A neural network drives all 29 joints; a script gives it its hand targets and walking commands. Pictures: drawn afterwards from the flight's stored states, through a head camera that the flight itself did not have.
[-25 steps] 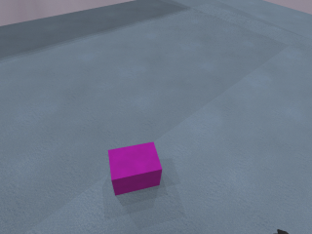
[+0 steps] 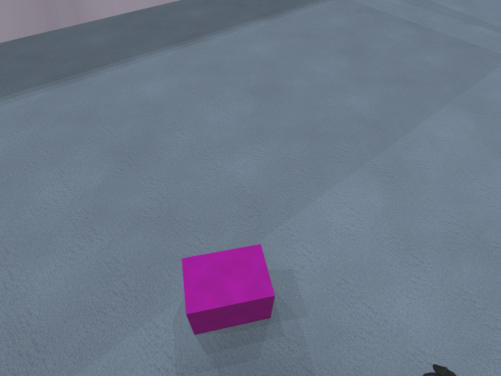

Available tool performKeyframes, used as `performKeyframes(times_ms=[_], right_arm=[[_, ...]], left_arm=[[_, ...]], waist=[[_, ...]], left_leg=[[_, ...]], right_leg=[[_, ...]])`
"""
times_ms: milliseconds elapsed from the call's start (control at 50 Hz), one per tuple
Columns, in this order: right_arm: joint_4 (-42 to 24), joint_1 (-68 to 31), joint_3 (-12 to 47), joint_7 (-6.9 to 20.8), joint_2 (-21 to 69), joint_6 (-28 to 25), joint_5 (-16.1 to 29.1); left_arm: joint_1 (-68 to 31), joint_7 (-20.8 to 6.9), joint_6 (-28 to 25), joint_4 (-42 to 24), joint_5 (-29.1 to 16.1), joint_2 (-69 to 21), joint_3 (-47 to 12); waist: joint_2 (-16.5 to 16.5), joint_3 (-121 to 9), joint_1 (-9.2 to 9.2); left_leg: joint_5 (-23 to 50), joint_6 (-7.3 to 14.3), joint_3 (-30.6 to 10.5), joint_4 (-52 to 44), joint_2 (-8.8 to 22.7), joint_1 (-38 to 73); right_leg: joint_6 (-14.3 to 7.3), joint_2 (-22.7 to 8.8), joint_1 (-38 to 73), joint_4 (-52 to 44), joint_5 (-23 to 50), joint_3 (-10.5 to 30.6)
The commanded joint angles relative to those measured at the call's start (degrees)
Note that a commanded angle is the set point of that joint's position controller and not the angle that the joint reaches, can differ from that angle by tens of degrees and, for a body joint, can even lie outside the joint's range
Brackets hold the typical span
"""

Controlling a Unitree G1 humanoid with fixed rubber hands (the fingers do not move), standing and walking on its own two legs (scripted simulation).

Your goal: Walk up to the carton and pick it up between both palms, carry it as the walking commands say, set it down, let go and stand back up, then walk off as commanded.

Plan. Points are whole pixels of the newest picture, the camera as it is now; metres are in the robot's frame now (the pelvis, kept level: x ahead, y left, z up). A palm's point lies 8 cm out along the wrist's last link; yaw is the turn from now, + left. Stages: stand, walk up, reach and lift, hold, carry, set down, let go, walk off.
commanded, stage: walk up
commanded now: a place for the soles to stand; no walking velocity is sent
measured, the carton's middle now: (227, 289) +0.54 +0.08 -0.63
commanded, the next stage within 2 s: none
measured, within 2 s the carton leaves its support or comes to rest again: neither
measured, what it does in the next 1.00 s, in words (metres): walks ahead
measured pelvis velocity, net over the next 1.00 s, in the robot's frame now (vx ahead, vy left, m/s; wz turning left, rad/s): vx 0.10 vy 0.03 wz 0.12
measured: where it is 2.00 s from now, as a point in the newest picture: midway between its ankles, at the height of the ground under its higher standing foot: outside the picture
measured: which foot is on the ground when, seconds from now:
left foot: down 0.00-1.00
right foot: down 0.00-0.76, up 0.78-1.00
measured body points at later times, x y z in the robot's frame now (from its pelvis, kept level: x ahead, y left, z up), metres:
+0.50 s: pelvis +0.03 +0.01 +0.03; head +0.04 +0.01 +0.48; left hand +0.15 +0.33 -0.08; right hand +0.17 -0.32 -0.07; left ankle +0.06 +0.12 -0.71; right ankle +0.02 -0.13 -0.71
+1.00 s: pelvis +0.10 +0.03 +0.03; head +0.14 +0.04 +0.47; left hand +0.20 +0.36 -0.08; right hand +0.18 -0.32 -0.06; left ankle +0.08 +0.13 -0.71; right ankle +0.17 -0.11 -0.68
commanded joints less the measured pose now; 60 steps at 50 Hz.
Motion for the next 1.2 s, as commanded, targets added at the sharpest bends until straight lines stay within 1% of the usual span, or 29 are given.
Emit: performKeyframes(times_ms=[0,40,60,160,520,540,560,580,620,640,660,700,720,740,760,780,800,820,860,900,960,1000,1040,1060,1080,1100,1120,1140,1180], right_arm=[[-1.31,-4.0,-2.27,-0.22,-12.73,0.22,0.63],[0.42,-5.51,-0.82,-0.1,-9.29,0.68,0.98],[1.61,-5.39,-0.8,-0.13,-9.27,0.6,1.02],[5.7,-9.01,-0.38,-0.05,-9.09,0.37,1.2],[15.5,-16.3,0.95,0.09,-7.79,1.38,0.87],[14.03,-11.39,-1.02,1.19,-10.34,1.36,0.63],[12.76,-12.08,-1.51,1.7,-10.78,1.44,0.12],[11.27,-12.22,-1.76,1.99,-10.4,1.45,-0.11],[8.69,-13.18,-2.04,2.3,-8.7,1.24,-0.45],[7.51,-13.53,-2.31,2.34,-8.09,1.15,-0.69],[6.53,-12.64,-2.43,2.49,-8.62,0.94,-0.79],[6.2,-8.07,-2.64,2.89,-8.85,0.16,-0.51],[7.42,-3.61,-3.02,2.56,-8.56,-0.26,-0.56],[8.75,0.44,-3.71,1.96,-10.21,-0.75,-0.93],[8.84,4.33,-4.87,1.52,-15.0,-1.25,-1.53],[7.58,8.53,-5.79,1.35,-18.52,-1.52,-0.98],[5.99,8.57,-5.43,0.82,-16.25,-1.66,0.17],[4.76,8.07,-4.99,0.26,-14.74,-1.81,0.53],[2.63,6.68,-4.42,-0.47,-12.95,-1.82,0.12],[1.18,6.59,-3.81,-1.04,-12.08,-1.74,-0.18],[-0.31,4.53,-3.41,-1.74,-12.61,-0.88,0.33],[-1.33,3.2,-3.62,-1.94,-12.96,0.05,0.63],[-2.27,1.28,-2.91,-2.03,-11.24,0.94,0.7],[-2.54,2.02,-2.05,-2.13,-9.18,1.01,0.73],[-2.11,4.89,-1.2,-2.19,-6.6,1.14,1.18],[-0.65,5.4,-1.73,-2.9,-7.81,1.82,1.39],[0.13,5.91,-1.94,-2.92,-8.62,2.07,1.02],[0.69,6.02,-1.91,-2.77,-8.63,2.08,0.73],[3.02,7.47,-1.88,-2.33,-8.38,1.57,0.44]], left_arm=[[2.66,0.76,-0.25,0.83,0.05,8.17,1.82],[-0.36,0.66,-1.2,2.33,0.76,10.61,1.92],[-2.71,0.5,-1.49,2.84,0.68,11.27,1.89],[-4.94,0.64,-1.39,7.28,-0.06,8.45,0.57],[-14.18,0.16,0.27,15.76,0.46,7.23,-0.37],[-11.65,-0.47,-0.39,13.18,1.69,10.72,2.21],[-9.59,-0.77,-0.33,12.37,2.19,11.39,2.7],[-8.36,-0.98,-0.2,11.42,2.34,11.48,3.25],[-5.07,-1.15,-0.13,10.18,2.4,12.43,4.14],[-4.75,-0.95,-0.27,9.64,2.46,13.97,4.71],[-6.36,-0.96,-0.47,8.31,2.62,14.71,5.12],[-10.07,-1.37,-0.47,5.91,2.81,14.6,5.01],[-12.47,-1.65,-0.1,5.18,2.71,13.31,4.37],[-12.53,-1.78,0.39,4.67,2.49,9.93,3.27],[-12.43,-1.85,0.57,3.05,1.87,6.73,2.48],[-13.1,-1.49,0.57,1.84,2.25,7.43,2.66],[-12.34,-1.23,0.57,1.97,2.0,9.61,3.32],[-10.37,-1.22,0.53,2.29,1.68,9.43,3.61],[-7.69,-1.33,0.71,1.83,1.72,8.27,3.67],[-6.72,-1.54,1.46,1.51,1.61,6.57,3.48],[-7.1,-1.08,1.99,1.38,1.09,5.51,3.69],[-7.3,-0.83,2.32,1.21,0.74,5.47,3.93],[-6.17,-0.5,2.32,1.69,0.92,6.31,4.23],[-5.8,-0.24,2.06,1.38,1.25,8.13,4.48],[-7.61,-0.29,1.59,0.37,1.39,10.57,4.75],[-9.67,-0.55,1.74,-0.22,0.98,11.51,4.89],[-11.02,-0.58,1.84,-0.57,1.03,10.73,4.65],[-11.92,-0.33,1.99,-0.69,0.98,9.96,4.32],[-14.08,-0.32,2.61,-0.12,0.95,9.59,3.88]], waist=[[4.19,-6.24,0.95],[0.81,-3.89,-0.16],[0.16,-3.83,-1.35],[1.95,-8.33,-0.61],[-0.76,-7.01,-1.2],[-0.32,-9.26,-0.8],[-0.74,-6.03,0.18],[-1.71,-3.11,0.88],[-5.11,0.52,2.71],[-9.09,1.47,2.91],[-9.7,1.69,2.26],[-9.3,0.51,-0.78],[-8.72,-0.62,-3.64],[-2.53,-1.4,-5.11],[12.92,-1.49,-5.87],[12.73,-1.45,-6.93],[4.05,-1.02,-5.6],[2.41,-1.61,-4.07],[5.13,-2.95,-2.95],[6.55,-3.63,-2.5],[7.63,-4.73,-2.0],[8.62,-5.51,-1.71],[5.91,-4.88,-0.11],[1.45,-5.5,0.18],[-6.27,-7.77,-1.05],[-9.15,-9.77,-1.39],[-9.39,-8.6,-1.69],[-10.0,-7.21,-1.98],[-11.43,-5.98,-3.92]], left_leg=[[1.42,8.71,-16.55,-15.88,12.44,3.52],[-0.73,3.46,-9.34,-11.27,6.38,2.39],[1.46,2.43,-7.28,-10.05,4.8,6.18],[14.09,4.04,-7.3,-12.08,7.21,12.4],[10.49,1.03,-4.31,-23.56,6.6,18.42],[-8.82,3.0,-6.11,-21.32,4.07,15.06],[-16.28,3.62,-7.84,-20.59,4.75,10.26],[-18.53,3.73,-8.46,-19.22,4.42,4.87],[-12.48,1.52,-3.37,-12.03,0.27,-5.1],[-6.08,0.88,-0.8,-4.85,-0.78,-6.91],[-6.1,0.88,-2.78,-1.47,1.34,-7.43],[-8.74,1.51,-3.35,-8.48,2.58,-0.19],[-5.78,1.94,-1.22,-14.51,0.57,8.15],[-7.3,2.33,-4.31,-19.24,-0.99,16.48],[-12.97,6.86,-25.78,-27.37,9.92,24.37],[-9.61,13.25,-38.63,-29.96,17.89,27.68],[1.83,14.51,-34.49,-26.39,18.47,26.39],[11.43,14.19,-30.11,-23.83,16.68,25.95],[26.33,12.48,-21.27,-21.68,12.84,24.27],[39.76,11.82,-15.87,-19.26,10.89,20.02],[47.39,8.88,-11.1,-13.95,8.3,13.28],[39.93,7.94,-12.15,-11.36,7.7,10.21],[25.72,5.68,-12.83,-8.59,5.93,4.73],[17.51,3.87,-12.35,-5.51,4.17,1.73],[4.1,1.39,-8.17,2.55,-1.89,1.46],[-15.57,0.73,-4.29,8.32,-4.21,6.43],[-18.68,0.59,-6.06,11.01,-3.15,6.9],[-18.24,0.7,-6.37,9.51,-2.4,6.26],[-9.34,0.99,-3.68,-4.9,-2.34,9.44]], right_leg=[[-1.8,0.18,3.28,-8.57,1.05,1.26],[-3.52,-4.05,2.8,-15.7,6.57,8.86],[-4.11,-5.03,0.58,-16.4,10.65,10.3],[-2.14,-2.53,5.39,-15.13,19.69,5.47],[-0.95,-3.98,11.32,-27.98,19.79,6.28],[-2.75,-1.61,15.38,-24.87,-0.25,2.54],[-4.21,-2.81,12.75,-24.0,-8.9,5.01],[-5.36,-4.25,12.54,-24.34,-13.27,7.14],[-8.01,-8.81,17.65,-29.24,-16.7,12.7],[-10.21,-14.24,17.96,-32.79,-16.24,17.62],[-12.24,-17.66,16.68,-33.77,-13.11,19.14],[-11.82,-16.9,12.18,-29.91,-7.57,13.56],[-9.37,-13.43,7.86,-25.39,-3.14,8.29],[-5.5,-7.73,1.62,-16.71,-1.84,1.6],[-1.74,0.22,-10.83,1.47,-2.16,-5.23],[-0.59,1.98,-19.41,10.5,-8.27,-0.37],[-0.53,-0.94,-18.64,14.1,-6.03,4.55],[-0.58,-2.01,-17.1,13.78,-4.07,5.2],[0.14,-2.59,-12.49,8.54,-2.3,4.11],[0.78,-1.12,-6.61,4.57,0.75,1.88],[-0.48,1.41,2.87,-2.79,7.87,-1.43],[-1.16,2.89,7.34,-6.43,10.78,-1.72],[-2.66,1.68,13.85,-13.51,16.02,0.37],[-4.42,-3.68,17.01,-16.68,20.96,6.35],[-9.53,-14.15,16.11,-20.99,26.09,17.46],[-15.99,-19.91,9.62,-21.61,28.74,21.26],[-16.94,-19.36,7.53,-20.47,28.17,21.16],[-15.77,-17.58,6.33,-19.15,27.45,18.46],[-10.54,-12.65,4.41,-16.08,22.27,11.81]])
